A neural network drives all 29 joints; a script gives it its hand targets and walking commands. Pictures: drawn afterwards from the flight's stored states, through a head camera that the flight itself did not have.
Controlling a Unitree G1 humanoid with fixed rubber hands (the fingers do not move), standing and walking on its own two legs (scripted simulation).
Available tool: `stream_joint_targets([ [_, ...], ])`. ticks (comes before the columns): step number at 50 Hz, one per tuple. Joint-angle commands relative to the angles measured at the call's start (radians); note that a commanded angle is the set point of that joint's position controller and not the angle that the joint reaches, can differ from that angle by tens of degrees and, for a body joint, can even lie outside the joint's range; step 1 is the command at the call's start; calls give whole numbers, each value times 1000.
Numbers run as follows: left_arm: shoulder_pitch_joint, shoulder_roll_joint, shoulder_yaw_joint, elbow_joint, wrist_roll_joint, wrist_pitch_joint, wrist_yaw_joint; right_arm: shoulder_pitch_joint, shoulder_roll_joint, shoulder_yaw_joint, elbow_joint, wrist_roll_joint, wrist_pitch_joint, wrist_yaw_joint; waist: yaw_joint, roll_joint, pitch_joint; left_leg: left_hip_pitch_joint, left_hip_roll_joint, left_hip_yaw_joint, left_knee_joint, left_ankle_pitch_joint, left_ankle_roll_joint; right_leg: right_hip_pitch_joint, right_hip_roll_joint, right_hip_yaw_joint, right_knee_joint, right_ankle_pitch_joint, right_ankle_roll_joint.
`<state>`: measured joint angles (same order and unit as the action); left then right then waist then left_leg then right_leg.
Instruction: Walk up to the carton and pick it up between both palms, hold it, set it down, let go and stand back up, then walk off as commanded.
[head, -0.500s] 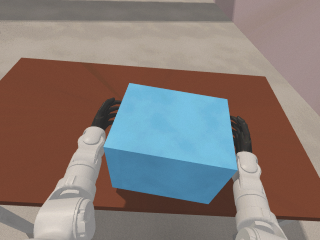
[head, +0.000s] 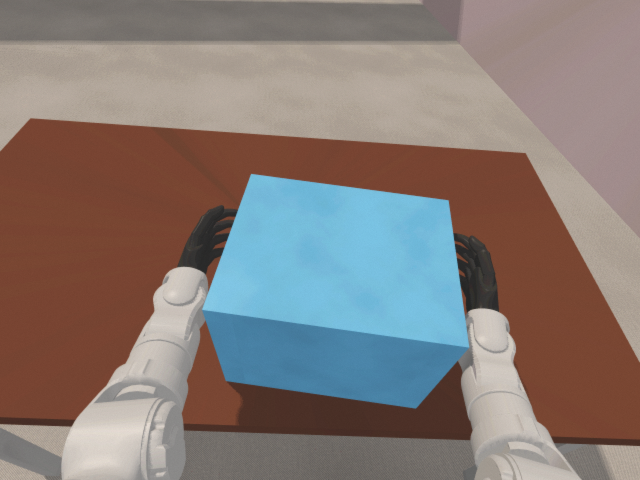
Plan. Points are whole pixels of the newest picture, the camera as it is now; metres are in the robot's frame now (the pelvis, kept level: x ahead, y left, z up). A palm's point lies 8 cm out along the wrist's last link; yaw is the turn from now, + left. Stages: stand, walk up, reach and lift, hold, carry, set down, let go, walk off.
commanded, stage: set down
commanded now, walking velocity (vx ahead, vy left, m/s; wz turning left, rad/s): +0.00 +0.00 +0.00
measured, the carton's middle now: (334, 292) +0.38 -0.06 +0.00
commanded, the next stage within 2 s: none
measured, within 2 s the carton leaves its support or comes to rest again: neither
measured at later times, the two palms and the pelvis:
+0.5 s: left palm (198, 262) +0.41 +0.13 +0.05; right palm (477, 298) +0.33 -0.24 +0.05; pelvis +0.00 +0.00 +0.00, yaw -1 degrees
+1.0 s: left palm (197, 268) +0.42 +0.14 +0.02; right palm (473, 303) +0.35 -0.25 +0.01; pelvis -0.02 +0.00 -0.02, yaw -2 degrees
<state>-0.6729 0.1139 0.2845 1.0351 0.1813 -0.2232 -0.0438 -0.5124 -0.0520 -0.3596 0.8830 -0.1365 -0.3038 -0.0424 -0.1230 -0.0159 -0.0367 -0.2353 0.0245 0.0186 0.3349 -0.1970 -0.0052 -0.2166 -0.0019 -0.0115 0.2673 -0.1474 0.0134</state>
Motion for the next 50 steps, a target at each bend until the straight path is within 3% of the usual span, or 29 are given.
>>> stream_joint_targets([
  [1,-409,-519,-189,-36,54,-61,-96,-416,465,297,-43,-79,-50,130,11,35,-392,139,-24,31,-15,288,-44,155,10,-62,49,490,12],
  [11,-415,-505,-143,6,82,-64,-89,-405,430,220,-15,-117,-38,145,7,51,-380,175,-9,42,-21,233,-41,40,19,-84,11,299,-3],
  [21,-388,-477,-97,48,110,-78,-94,-373,449,223,23,-133,-49,147,15,36,-345,144,-16,41,-5,268,-33,69,12,-76,32,372,8],
  [27,-365,-372,-70,24,103,-85,-71,-336,348,183,34,-117,-56,118,17,41,-322,153,-17,42,-2,257,-25,47,13,-71,36,370,15],
  [29,-363,-244,-62,11,74,-90,-37,-323,215,156,52,-83,-62,89,20,51,-335,159,-12,44,9,266,-26,27,15,-69,39,361,16],
  [32,-375,0,-75,35,-17,-87,33,-325,-28,176,114,47,-67,21,35,64,-386,128,-7,42,39,283,-29,22,23,-46,55,369,15],
  [35,-415,80,-140,78,-122,-82,77,-370,-123,245,161,179,-57,-20,45,77,-444,67,-7,34,71,255,-37,-18,35,-25,82,335,8],
  [39,-502,148,-240,101,-286,-153,109,-467,-219,290,105,328,-84,-43,38,64,-713,17,-12,16,156,341,-63,-31,37,-12,160,419,-3],
  [44,-541,237,-262,190,-349,-207,100,-517,-336,321,139,395,-130,-57,11,19,-868,-9,-24,5,270,481,-87,-63,50,-10,241,613,3],
  [50,-515,276,-281,285,-370,-202,61,-505,-372,406,301,505,-126,-50,18,21,-772,-47,-36,-1,280,451,-77,-81,48,-11,269,604,12],
])
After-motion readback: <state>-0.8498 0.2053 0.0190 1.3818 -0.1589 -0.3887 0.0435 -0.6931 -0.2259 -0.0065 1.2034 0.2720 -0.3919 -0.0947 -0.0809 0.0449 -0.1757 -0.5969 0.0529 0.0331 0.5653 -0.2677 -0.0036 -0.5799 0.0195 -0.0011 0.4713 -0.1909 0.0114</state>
